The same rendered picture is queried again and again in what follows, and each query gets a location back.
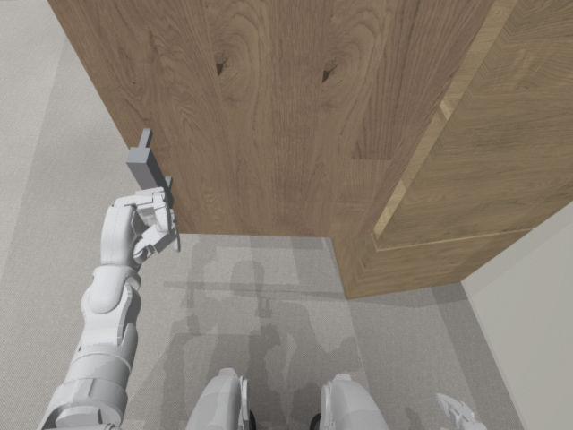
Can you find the robot thigh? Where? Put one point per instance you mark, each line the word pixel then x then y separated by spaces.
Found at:
pixel 223 404
pixel 347 405

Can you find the handle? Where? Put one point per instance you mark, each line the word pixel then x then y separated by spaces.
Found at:
pixel 145 169

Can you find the robot left forearm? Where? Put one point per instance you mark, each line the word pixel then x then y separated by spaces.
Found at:
pixel 93 391

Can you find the cupboard door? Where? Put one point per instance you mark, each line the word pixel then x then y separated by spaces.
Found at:
pixel 284 118

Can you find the right robot thigh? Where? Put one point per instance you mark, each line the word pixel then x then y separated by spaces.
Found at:
pixel 347 405

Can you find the right robot hand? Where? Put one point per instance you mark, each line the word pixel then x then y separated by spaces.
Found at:
pixel 461 416

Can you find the left robot thigh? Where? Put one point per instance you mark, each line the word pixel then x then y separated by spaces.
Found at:
pixel 223 404

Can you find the left robot hand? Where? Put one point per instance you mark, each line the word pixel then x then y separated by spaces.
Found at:
pixel 123 228

